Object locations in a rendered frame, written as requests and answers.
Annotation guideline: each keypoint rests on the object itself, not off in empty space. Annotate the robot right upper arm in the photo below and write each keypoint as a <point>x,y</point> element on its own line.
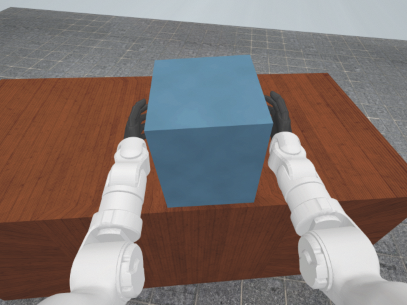
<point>342,263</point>

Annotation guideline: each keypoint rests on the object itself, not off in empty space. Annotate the pedestal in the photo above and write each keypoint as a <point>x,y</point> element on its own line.
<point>58,138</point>

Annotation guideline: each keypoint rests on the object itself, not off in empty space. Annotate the robot left upper arm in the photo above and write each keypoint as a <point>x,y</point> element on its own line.
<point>107,273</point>

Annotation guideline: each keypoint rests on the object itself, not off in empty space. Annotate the carton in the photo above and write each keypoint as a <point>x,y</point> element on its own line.
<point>208,127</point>

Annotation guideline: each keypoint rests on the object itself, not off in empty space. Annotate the robot left forearm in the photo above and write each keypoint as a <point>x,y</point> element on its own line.
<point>119,215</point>

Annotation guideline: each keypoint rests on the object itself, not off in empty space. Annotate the robot right forearm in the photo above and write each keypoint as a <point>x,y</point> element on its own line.
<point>310,204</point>

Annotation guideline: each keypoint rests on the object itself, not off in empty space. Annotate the left robot hand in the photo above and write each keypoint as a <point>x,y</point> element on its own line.
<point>134,127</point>

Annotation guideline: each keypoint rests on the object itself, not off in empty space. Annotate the right robot hand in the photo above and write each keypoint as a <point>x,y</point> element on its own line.
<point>279,112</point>

